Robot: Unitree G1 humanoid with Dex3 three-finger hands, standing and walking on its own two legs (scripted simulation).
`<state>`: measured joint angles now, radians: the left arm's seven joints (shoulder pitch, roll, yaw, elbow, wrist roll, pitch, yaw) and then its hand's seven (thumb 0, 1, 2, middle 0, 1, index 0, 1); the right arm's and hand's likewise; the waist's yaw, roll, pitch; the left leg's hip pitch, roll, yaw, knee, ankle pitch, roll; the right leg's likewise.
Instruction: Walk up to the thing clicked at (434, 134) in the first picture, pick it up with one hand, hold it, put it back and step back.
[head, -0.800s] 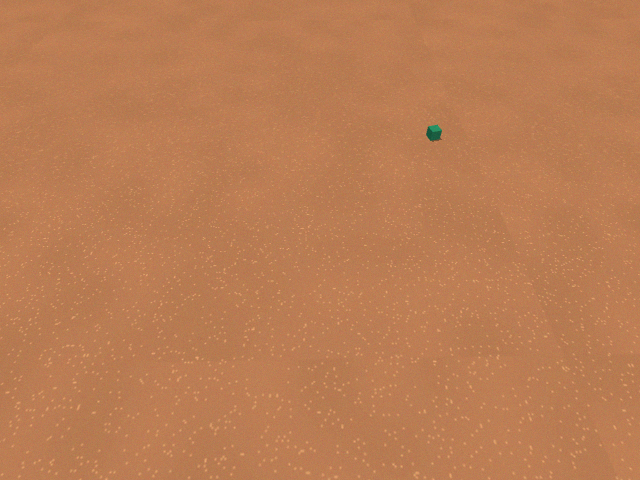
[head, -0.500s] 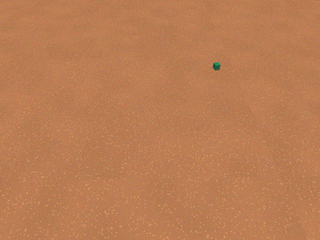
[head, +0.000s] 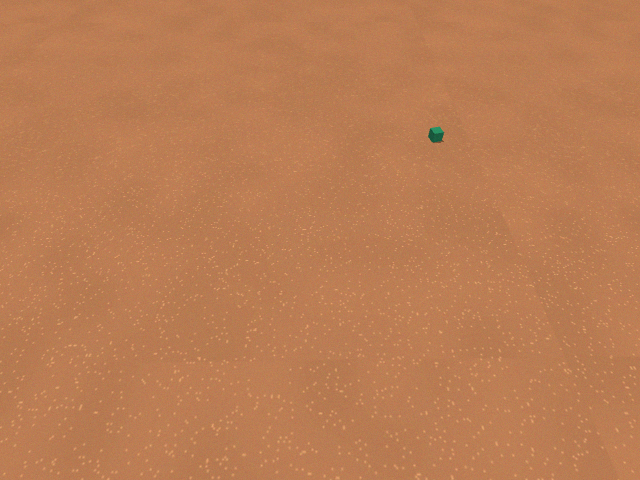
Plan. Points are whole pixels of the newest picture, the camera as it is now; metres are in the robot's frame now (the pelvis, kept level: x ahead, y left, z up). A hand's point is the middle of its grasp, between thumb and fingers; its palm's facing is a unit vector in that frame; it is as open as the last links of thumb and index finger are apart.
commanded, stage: stand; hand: left
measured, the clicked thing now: (435, 134) +1.86 -0.63 -0.76
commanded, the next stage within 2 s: walk up in 0.32 s
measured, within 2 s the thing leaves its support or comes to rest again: neither
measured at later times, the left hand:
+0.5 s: hand out of the picture +0.12 +0.25 -0.15, palm faces -0.13 -0.93 -0.34, open 7.4 cm
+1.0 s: hand (270, 364) +0.32 +0.10 -0.15, palm faces -0.25 -0.91 -0.34, open 7.4 cm
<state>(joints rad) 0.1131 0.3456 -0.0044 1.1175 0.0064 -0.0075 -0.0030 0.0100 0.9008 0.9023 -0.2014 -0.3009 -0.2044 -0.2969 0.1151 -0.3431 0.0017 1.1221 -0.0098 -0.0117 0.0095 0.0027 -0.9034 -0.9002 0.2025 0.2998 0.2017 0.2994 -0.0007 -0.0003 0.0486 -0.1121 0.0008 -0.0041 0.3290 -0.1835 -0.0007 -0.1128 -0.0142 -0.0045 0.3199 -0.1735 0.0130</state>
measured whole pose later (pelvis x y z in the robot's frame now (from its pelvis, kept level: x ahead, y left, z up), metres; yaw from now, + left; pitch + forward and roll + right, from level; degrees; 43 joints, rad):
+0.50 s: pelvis +0.02 -0.02 -0.01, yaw -6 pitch -1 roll +1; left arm 0.18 0.43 0.08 1.03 0.04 0.03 -0.11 0.01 0.90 0.90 -0.20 -0.30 -0.20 -0.30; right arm 0.21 -0.39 -0.08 1.00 -0.04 -0.08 0.04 0.00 -0.90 -0.90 0.21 0.30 0.21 0.30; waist -0.01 -0.02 0.01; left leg -0.08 0.04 0.10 0.35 -0.26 0.01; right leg -0.45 -0.06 0.03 0.86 -0.37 0.00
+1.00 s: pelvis +0.23 -0.16 -0.01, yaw -18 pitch -2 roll -1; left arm 0.34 0.38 0.06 0.95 0.00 -0.06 -0.08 0.01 0.90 0.90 -0.21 -0.30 -0.21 -0.30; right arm 0.21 -0.42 -0.07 0.91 -0.03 -0.04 0.10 0.00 -0.90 -0.90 0.20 0.30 0.20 0.30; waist 0.05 0.05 0.04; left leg -0.56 0.13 0.02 0.83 -0.19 -0.02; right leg -0.08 0.05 0.00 0.40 -0.29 -0.04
